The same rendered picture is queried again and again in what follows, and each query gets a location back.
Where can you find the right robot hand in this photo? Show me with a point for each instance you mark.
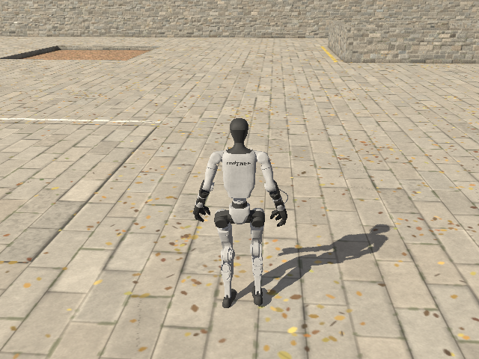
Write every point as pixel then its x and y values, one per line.
pixel 281 214

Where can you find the robot head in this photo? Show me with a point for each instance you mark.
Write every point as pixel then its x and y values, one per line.
pixel 239 131

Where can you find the left robot upper arm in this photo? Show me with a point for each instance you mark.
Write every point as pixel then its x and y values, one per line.
pixel 215 158

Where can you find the left robot hand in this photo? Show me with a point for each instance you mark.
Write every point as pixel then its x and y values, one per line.
pixel 202 210

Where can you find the right robot upper arm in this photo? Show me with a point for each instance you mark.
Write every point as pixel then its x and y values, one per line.
pixel 266 168

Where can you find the robot right forearm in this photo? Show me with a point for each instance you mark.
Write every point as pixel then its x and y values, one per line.
pixel 277 199

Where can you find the robot left forearm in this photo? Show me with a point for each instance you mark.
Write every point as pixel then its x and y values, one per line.
pixel 202 196

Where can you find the robot right thigh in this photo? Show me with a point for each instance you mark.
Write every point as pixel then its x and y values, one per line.
pixel 257 219

